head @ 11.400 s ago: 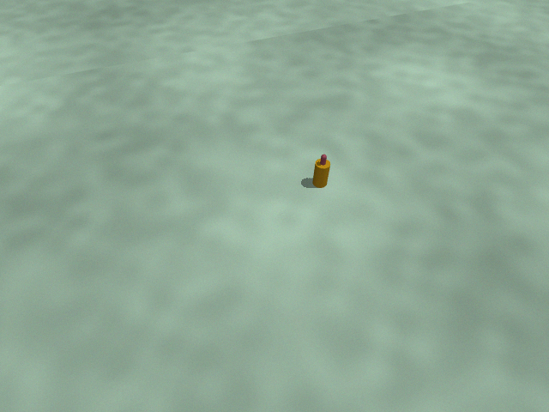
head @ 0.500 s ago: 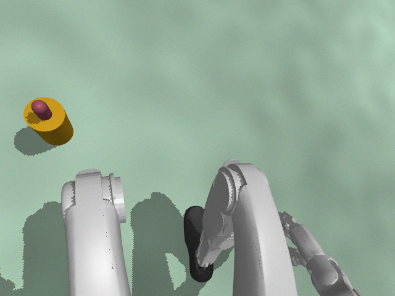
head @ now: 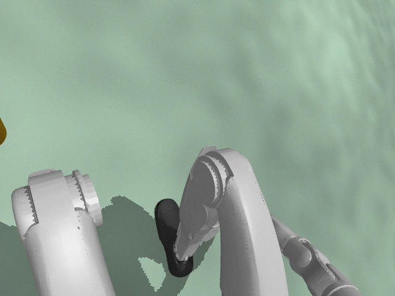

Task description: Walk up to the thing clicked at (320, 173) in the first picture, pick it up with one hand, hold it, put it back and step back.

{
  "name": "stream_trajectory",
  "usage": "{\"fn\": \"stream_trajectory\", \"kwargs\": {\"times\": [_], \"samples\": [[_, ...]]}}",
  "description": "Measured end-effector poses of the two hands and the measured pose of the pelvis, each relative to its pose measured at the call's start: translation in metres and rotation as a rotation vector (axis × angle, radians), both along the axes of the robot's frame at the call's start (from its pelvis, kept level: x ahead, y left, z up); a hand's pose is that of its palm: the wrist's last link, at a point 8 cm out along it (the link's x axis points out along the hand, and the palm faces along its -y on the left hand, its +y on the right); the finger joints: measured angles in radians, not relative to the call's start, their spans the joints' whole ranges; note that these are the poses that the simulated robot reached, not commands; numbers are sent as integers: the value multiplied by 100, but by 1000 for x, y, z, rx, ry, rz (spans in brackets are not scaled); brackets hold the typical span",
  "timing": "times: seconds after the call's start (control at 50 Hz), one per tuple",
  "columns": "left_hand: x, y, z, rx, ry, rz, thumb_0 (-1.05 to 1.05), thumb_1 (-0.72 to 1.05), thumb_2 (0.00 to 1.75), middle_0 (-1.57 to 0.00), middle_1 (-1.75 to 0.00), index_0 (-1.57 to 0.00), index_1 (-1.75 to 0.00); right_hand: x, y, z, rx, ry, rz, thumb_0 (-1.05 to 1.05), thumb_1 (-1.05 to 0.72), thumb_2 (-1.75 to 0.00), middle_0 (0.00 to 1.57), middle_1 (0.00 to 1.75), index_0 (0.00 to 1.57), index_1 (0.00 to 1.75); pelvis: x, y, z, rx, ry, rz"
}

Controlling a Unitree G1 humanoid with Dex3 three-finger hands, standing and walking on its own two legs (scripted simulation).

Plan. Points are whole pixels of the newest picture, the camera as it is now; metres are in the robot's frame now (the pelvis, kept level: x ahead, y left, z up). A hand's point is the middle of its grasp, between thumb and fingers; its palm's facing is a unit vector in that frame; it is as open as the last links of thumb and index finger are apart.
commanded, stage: close in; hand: left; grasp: from the side
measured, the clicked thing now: out of the picture +0.45 +0.30 -0.19
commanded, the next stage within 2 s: rest palm in 0.32 s
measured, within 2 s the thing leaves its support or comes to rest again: leaves its support in 1.52 s
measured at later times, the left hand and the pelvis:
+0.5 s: hand out of the picture +0.40 +0.29 -0.17, palm faces +0.32 -0.95 +0.01, open 17.4 cm; pelvis -0.01 +0.00 -0.01, yaw -1 degrees
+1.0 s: hand out of the picture +0.42 +0.29 -0.18, palm faces +0.36 -0.93 -0.01, open 11.6 cm; pelvis +0.00 +0.01 +0.00, yaw -3 degrees
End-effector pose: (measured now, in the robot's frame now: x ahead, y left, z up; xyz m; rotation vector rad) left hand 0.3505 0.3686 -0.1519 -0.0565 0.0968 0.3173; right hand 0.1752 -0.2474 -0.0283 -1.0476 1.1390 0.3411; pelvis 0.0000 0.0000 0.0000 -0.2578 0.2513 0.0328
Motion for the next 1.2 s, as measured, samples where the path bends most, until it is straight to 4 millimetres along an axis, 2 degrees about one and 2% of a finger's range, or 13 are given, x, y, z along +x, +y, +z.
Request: {"fn": "stream_trajectory", "kwargs": {"times": [0.34,0.66,1.04,1.12,1.2], "samples": [[7,-35,-14,18,-16,-15,-1,-61,4,-6,-8,-6,-6,-10,5,4,-45,46,51,0,-94,-90,20,30,21,30,-7,2,-5,-21,-52,-10],[15,-44,-29,48,-10,12,-1,-45,14,-9,-10,-8,-10,-17,12,3,-71,106,69,0,-91,-90,20,30,21,30,-7,5,-5,-44,-64,-25],[29,-38,-30,62,-23,49,0,13,51,-45,-45,-45,-45,-13,12,8,-104,125,72,0,-89,-89,20,30,20,30,-4,7,-2,-61,-55,-34],[30,-38,-30,64,-17,49,-1,12,54,-47,-54,-54,-54,-13,12,8,-105,127,71,0,-89,-89,20,30,20,30,-4,7,-2,-62,-55,-34],[32,-38,-30,65,-14,50,-2,4,58,-52,-64,-59,-64,-15,12,8,-105,133,70,0,-88,-89,20,30,20,30,-5,7,-2,-61,-54,-36]]}}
